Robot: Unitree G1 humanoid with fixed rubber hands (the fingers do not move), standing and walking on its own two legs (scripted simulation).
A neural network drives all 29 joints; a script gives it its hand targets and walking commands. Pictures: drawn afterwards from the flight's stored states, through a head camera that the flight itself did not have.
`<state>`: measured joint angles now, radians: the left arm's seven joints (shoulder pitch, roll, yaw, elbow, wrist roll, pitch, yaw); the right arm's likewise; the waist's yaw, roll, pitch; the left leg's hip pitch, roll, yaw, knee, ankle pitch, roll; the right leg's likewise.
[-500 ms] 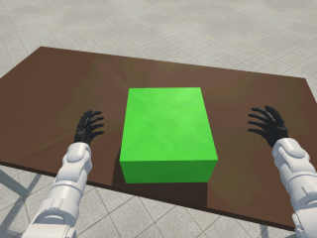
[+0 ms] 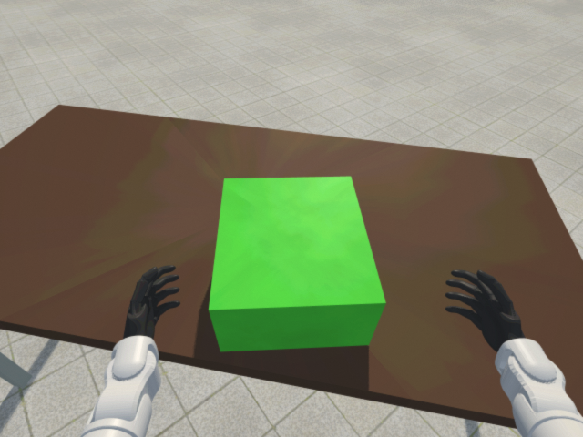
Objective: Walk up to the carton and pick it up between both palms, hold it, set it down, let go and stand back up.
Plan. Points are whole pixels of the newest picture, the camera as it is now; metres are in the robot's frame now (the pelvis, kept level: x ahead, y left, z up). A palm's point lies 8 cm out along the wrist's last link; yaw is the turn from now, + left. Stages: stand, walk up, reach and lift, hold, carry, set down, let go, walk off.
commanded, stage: set down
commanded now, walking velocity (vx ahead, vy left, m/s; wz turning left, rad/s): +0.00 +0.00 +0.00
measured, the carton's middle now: (291, 256) +0.49 +0.05 -0.07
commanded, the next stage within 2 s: let go in 1.68 s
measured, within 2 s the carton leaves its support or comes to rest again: neither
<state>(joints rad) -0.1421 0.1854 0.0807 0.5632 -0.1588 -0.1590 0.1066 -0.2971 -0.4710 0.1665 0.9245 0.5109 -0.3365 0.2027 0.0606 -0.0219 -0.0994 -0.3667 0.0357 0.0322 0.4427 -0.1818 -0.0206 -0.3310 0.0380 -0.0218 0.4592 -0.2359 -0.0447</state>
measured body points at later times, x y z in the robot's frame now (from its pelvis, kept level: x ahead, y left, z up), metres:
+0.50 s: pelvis +0.01 +0.00 +0.00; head +0.01 +0.01 +0.45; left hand +0.23 +0.24 -0.02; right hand +0.24 -0.26 -0.02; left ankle +0.02 +0.13 -0.74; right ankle -0.01 -0.09 -0.74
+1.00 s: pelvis +0.02 +0.01 +0.00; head +0.01 +0.02 +0.45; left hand +0.21 +0.24 -0.05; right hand +0.22 -0.24 -0.04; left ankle +0.02 +0.13 -0.74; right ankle -0.01 -0.09 -0.74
